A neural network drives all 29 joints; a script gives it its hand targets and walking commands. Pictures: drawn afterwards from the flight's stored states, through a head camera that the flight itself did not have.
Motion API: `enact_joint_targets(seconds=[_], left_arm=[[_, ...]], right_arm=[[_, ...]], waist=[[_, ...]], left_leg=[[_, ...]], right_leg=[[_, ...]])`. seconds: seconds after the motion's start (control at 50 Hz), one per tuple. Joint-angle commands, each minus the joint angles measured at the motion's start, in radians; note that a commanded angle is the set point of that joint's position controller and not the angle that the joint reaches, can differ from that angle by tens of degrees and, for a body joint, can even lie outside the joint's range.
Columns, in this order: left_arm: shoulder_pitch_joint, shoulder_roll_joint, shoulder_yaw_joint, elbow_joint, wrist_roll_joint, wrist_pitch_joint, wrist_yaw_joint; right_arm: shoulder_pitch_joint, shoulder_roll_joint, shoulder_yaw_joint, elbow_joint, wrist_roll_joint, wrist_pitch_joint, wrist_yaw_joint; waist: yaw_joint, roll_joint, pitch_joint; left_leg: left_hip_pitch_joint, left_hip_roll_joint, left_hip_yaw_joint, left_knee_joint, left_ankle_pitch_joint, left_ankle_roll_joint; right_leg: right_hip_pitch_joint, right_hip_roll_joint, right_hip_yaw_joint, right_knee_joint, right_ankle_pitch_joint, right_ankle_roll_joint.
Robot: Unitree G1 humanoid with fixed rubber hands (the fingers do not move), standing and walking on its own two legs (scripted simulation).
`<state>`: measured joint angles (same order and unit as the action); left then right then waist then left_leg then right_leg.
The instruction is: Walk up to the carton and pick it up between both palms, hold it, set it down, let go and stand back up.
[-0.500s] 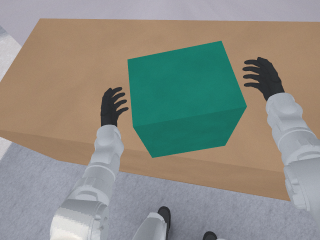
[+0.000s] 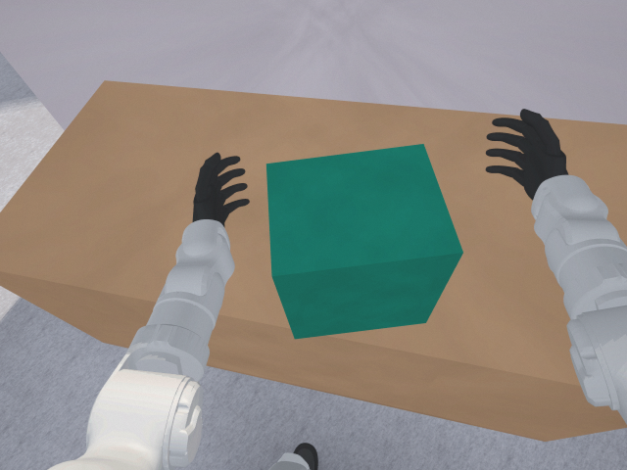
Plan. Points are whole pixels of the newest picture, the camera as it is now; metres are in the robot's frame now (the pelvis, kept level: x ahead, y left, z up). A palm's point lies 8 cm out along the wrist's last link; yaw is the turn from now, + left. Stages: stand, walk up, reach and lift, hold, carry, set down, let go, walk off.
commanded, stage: set down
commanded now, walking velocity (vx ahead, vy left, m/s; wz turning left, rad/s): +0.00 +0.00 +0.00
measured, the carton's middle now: (353, 250) +0.46 +0.08 -0.07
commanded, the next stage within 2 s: none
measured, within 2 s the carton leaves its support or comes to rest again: neither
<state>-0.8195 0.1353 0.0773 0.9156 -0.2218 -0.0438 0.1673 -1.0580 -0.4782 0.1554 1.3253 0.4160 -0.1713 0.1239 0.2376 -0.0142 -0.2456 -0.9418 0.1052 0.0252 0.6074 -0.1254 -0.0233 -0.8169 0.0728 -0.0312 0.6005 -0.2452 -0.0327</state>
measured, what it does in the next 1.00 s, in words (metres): stands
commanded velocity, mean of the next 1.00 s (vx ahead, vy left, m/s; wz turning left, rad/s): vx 0.00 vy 0.00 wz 0.00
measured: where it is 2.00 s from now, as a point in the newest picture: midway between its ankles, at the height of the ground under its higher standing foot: outside the picture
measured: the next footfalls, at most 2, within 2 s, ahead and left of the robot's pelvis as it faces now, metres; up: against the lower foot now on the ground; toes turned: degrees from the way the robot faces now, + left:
none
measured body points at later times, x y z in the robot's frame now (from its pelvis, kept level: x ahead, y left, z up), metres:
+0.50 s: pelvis +0.01 -0.01 +0.02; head +0.09 +0.00 +0.46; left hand +0.36 +0.26 +0.03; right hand +0.48 -0.15 +0.05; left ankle +0.07 +0.14 -0.71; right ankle +0.00 -0.10 -0.71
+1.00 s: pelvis +0.02 +0.00 +0.02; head +0.10 +0.01 +0.46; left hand +0.31 +0.24 +0.00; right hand +0.41 -0.20 +0.01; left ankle +0.07 +0.14 -0.71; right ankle +0.00 -0.10 -0.71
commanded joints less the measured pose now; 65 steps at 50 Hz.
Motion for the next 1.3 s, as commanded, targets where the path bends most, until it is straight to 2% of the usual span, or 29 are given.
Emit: enact_joint_targets(seconds=[0.0, 0.06, 0.14, 0.16, 0.22, 0.38, 0.4, 0.46, 0.48, 0.5, 0.52, 0.54, 0.56, 0.58, 0.6, 0.66, 0.68, 0.7, 0.72, 0.76, 0.8, 0.82, 0.84, 0.9, 1.02, 1.14, 1.16, 1.2, 1.28], left_arm=[[-0.242, 0.060, -0.014, -0.171, 0.035, -0.044, -0.008], [-0.246, 0.108, 0.064, -0.220, 0.083, -0.018, -0.022], [-0.335, 0.134, 0.044, -0.333, 0.044, -0.040, -0.009], [-0.128, 0.065, 0.038, -0.259, 0.059, -0.044, -0.019], [-0.304, 0.132, 0.041, -0.271, 0.039, -0.065, -0.023], [-0.024, 0.102, 0.110, -0.321, 0.112, -0.122, -0.050], [-0.208, 0.129, 0.092, -0.301, 0.076, -0.133, -0.044], [-0.144, 0.120, 0.050, -0.305, 0.045, -0.167, -0.037], [-0.118, 0.101, 0.054, -0.283, 0.061, -0.189, -0.032], [0.059, 0.061, 0.038, -0.272, 0.079, -0.186, -0.039], [-0.198, 0.143, 0.065, -0.291, 0.073, -0.188, -0.032], [0.098, 0.047, 0.045, -0.245, 0.104, -0.189, -0.035], [-0.135, 0.136, 0.052, -0.296, 0.078, -0.195, -0.030], [0.131, 0.039, 0.038, -0.255, 0.099, -0.204, -0.031], [-0.147, 0.100, 0.031, -0.291, 0.072, -0.199, -0.028], [-0.151, 0.074, 0.012, -0.319, 0.066, -0.203, -0.002], [0.118, -0.028, -0.043, -0.287, 0.078, -0.200, -0.009], [-0.105, 0.107, 0.001, -0.340, 0.065, -0.216, -0.009], [0.162, -0.022, -0.014, -0.301, 0.088, -0.218, -0.014], [0.174, -0.002, -0.016, -0.327, 0.091, -0.222, -0.015], [0.178, 0.032, 0.031, -0.324, 0.125, -0.228, -0.012], [0.307, -0.023, 0.001, -0.365, 0.123, -0.235, -0.022], [0.199, 0.053, 0.022, -0.370, 0.106, -0.230, -0.023], [0.304, 0.002, -0.016, -0.412, 0.127, -0.258, -0.010], [0.296, 0.013, -0.040, -0.484, 0.098, -0.321, 0.011], [0.269, 0.048, -0.016, -0.377, 0.059, -0.326, -0.009], [0.353, 0.055, 0.021, -0.406, 0.070, -0.330, -0.009], [0.312, 0.107, 0.025, -0.317, 0.052, -0.318, -0.012], [0.589, 0.079, 0.097, -0.356, 0.120, -0.322, -0.078]], right_arm=[[-0.292, -0.142, 0.023, -0.119, 0.015, -0.048, 0.005], [-0.310, -0.178, 0.001, -0.142, 0.017, -0.059, 0.004], [-0.402, -0.223, -0.065, -0.281, 0.004, -0.096, -0.007], [-0.199, -0.145, 0.032, -0.230, 0.042, -0.095, -0.004], [-0.385, -0.165, -0.029, -0.331, 0.011, -0.102, -0.008], [-0.071, -0.132, 0.003, -0.312, -0.002, -0.151, -0.021], [-0.284, -0.145, -0.046, -0.397, -0.009, -0.157, -0.021], [-0.170, -0.121, -0.035, -0.407, -0.016, -0.174, -0.027], [-0.162, -0.084, -0.005, -0.386, -0.012, -0.181, -0.014], [0.034, -0.082, 0.005, -0.302, -0.019, -0.183, -0.008], [-0.234, -0.103, -0.030, -0.389, -0.017, -0.180, -0.004], [0.092, -0.069, 0.005, -0.267, -0.002, -0.180, 0.004], [-0.138, -0.121, -0.067, -0.364, -0.025, -0.201, 0.002], [0.114, -0.067, 0.021, -0.243, 0.002, -0.209, 0.013], [-0.152, -0.130, -0.066, -0.305, -0.018, -0.209, 0.012], [-0.115, -0.145, -0.104, -0.325, -0.018, -0.225, 0.020], [0.134, -0.114, -0.046, -0.235, 0.008, -0.237, 0.040], [-0.082, -0.163, -0.111, -0.337, -0.021, -0.247, 0.027], [0.173, -0.128, -0.044, -0.256, 0.002, -0.253, 0.038], [0.170, -0.155, -0.076, -0.240, -0.001, -0.274, 0.035], [0.134, -0.126, -0.052, -0.329, 0.009, -0.300, 0.041], [0.317, -0.127, -0.057, -0.241, 0.010, -0.311, 0.040], [0.156, -0.171, -0.053, -0.346, 0.022, -0.328, 0.039], [0.259, -0.172, -0.080, -0.307, 0.023, -0.370, 0.055], [0.287, -0.146, -0.063, -0.371, 0.056, -0.408, 0.079], [0.354, -0.067, -0.029, -0.426, 0.024, -0.378, 0.046], [0.409, -0.053, -0.010, -0.464, 0.022, -0.383, 0.044], [0.374, -0.083, -0.026, -0.472, 0.016, -0.372, 0.030], [0.654, -0.016, 0.023, -0.452, -0.034, -0.396, -0.017]], waist=[[-0.027, -0.067, -0.635], [0.008, -0.063, -0.629], [-0.033, -0.050, -0.666], [-0.029, -0.087, -0.581], [-0.025, -0.083, -0.612], [-0.056, -0.116, -0.579], [-0.048, -0.099, -0.603], [-0.082, -0.100, -0.568], [-0.039, -0.090, -0.543], [-0.082, -0.113, -0.488], [-0.044, -0.047, -0.546], [-0.072, -0.069, -0.471], [-0.068, -0.029, -0.530], [-0.054, -0.077, -0.409], [-0.081, -0.016, -0.467], [-0.071, 0.002, -0.508], [-0.096, 0.008, -0.405], [-0.081, -0.008, -0.525], [-0.104, -0.021, -0.461], [-0.125, -0.034, -0.455], [-0.077, -0.070, -0.466], [-0.144, -0.053, -0.424], [-0.086, -0.065, -0.464], [-0.123, -0.016, -0.429], [-0.087, -0.006, -0.328], [-0.116, -0.087, -0.249], [-0.087, -0.093, -0.317], [-0.122, -0.096, -0.336], [-0.145, -0.122, -0.343]], left_leg=[[0.564, -0.062, 0.060, 0.006, 0.421, -0.038], [0.637, -0.058, 0.052, -0.015, 0.499, -0.043], [0.627, -0.066, 0.046, -0.017, 0.492, -0.050], [0.614, -0.063, 0.044, -0.023, 0.509, -0.033], [0.535, -0.077, 0.067, -0.046, 0.355, -0.018], [0.528, -0.098, 0.067, -0.072, 0.363, -0.004], [0.453, -0.094, 0.073, -0.071, 0.274, -0.005], [0.458, -0.099, 0.080, -0.073, 0.244, -0.004], [0.470, -0.092, 0.079, -0.075, 0.206, 0.001], [0.538, -0.080, 0.069, -0.086, 0.254, -0.007], [0.518, -0.097, 0.083, -0.069, 0.217, -0.001], [0.567, -0.081, 0.067, -0.090, 0.249, -0.001], [0.569, -0.100, 0.086, -0.079, 0.218, -0.003], [0.600, -0.082, 0.061, -0.084, 0.282, -0.014], [0.568, -0.085, 0.078, -0.079, 0.234, -0.010], [0.621, -0.075, 0.062, -0.079, 0.190, -0.015], [0.665, -0.068, 0.028, -0.075, 0.227, -0.029], [0.649, -0.070, 0.034, -0.074, 0.237, -0.027], [0.695, -0.060, 0.025, -0.061, 0.306, -0.033], [0.703, -0.065, 0.019, -0.061, 0.343, -0.035], [0.705, -0.078, 0.027, -0.059, 0.369, -0.026], [0.720, -0.084, 0.020, -0.048, 0.416, -0.028], [0.695, -0.091, 0.030, -0.045, 0.428, -0.025], [0.718, -0.079, 0.013, -0.051, 0.438, -0.027], [0.703, -0.071, 0.016, -0.047, 0.255, -0.019], [0.567, -0.083, 0.041, -0.061, -0.037, 0.020], [0.597, -0.090, 0.050, -0.065, 0.050, 0.016], [0.566, -0.096, 0.067, -0.051, 0.040, 0.023], [0.558, -0.135, 0.079, -0.038, 0.189, 0.016]], right_leg=[[0.320, 0.035, -0.010, -0.083, 0.314, 0.023], [0.368, 0.047, -0.002, -0.114, 0.366, 0.022], [0.377, 0.045, 0.002, -0.106, 0.410, 0.026], [0.445, 0.040, 0.011, -0.097, 0.489, 0.024], [0.426, 0.022, 0.006, -0.109, 0.379, 0.042], [0.616, -0.003, 0.054, -0.083, 0.565, 0.060], [0.539, -0.001, 0.043, -0.082, 0.445, 0.062], [0.530, -0.008, 0.042, -0.098, 0.361, 0.067], [0.487, -0.007, 0.038, -0.095, 0.297, 0.066], [0.518, -0.002, 0.028, -0.114, 0.323, 0.053], [0.446, -0.011, 0.035, -0.113, 0.226, 0.051], [0.495, -0.008, 0.029, -0.134, 0.253, 0.047], [0.410, -0.012, 0.025, -0.139, 0.202, 0.054], [0.468, 0.004, 0.027, -0.142, 0.268, 0.042], [0.379, -0.008, 0.022, -0.137, 0.183, 0.041], [0.300, 0.000, 0.030, -0.156, 0.086, 0.030], [0.337, -0.002, 0.022, -0.141, 0.130, 0.017], [0.298, 0.007, 0.012, -0.124, 0.118, 0.024], [0.359, 0.014, 0.007, -0.131, 0.197, 0.018], [0.387, 0.011, 0.006, -0.147, 0.248, 0.018], [0.398, 0.012, 0.013, -0.151, 0.283, 0.026], [0.441, 0.002, 0.005, -0.143, 0.365, 0.024], [0.455, 0.008, 0.015, -0.124, 0.384, 0.032], [0.430, 0.006, 0.010, -0.118, 0.369, 0.021], [0.306, -0.005, 0.017, -0.109, 0.131, 0.007], [0.307, -0.050, 0.074, -0.101, -0.028, 0.023], [0.378, -0.039, 0.069, -0.102, 0.053, 0.025], [0.349, -0.055, 0.081, -0.111, 0.048, 0.024], [0.624, -0.071, 0.114, -0.057, 0.433, 0.048]])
